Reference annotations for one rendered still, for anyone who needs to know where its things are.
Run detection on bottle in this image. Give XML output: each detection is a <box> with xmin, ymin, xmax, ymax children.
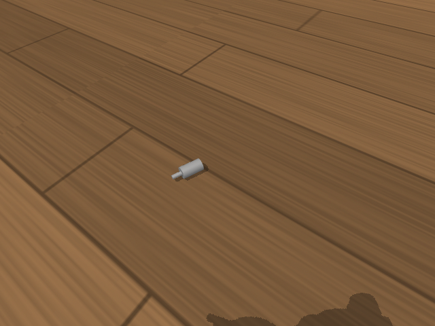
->
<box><xmin>171</xmin><ymin>158</ymin><xmax>204</xmax><ymax>179</ymax></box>

